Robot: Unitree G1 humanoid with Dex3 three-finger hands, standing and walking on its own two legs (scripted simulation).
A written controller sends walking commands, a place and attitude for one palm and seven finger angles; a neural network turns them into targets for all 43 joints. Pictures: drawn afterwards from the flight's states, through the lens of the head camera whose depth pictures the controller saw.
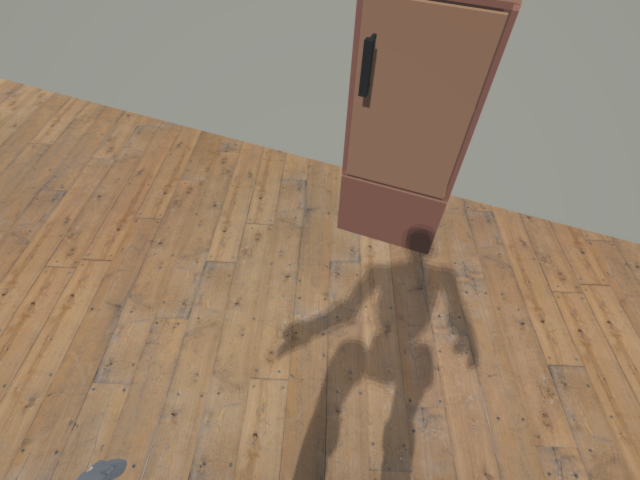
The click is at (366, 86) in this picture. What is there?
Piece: cupboard door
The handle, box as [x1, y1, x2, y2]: [358, 33, 376, 96]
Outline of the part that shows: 374,33 370,37 366,37 364,40 358,95 366,96 368,91 373,45 376,34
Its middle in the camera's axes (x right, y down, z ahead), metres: +0.13 -0.49 +1.10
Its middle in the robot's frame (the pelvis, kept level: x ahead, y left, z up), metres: +1.16 -0.08 -0.02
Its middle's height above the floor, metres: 0.75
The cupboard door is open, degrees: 0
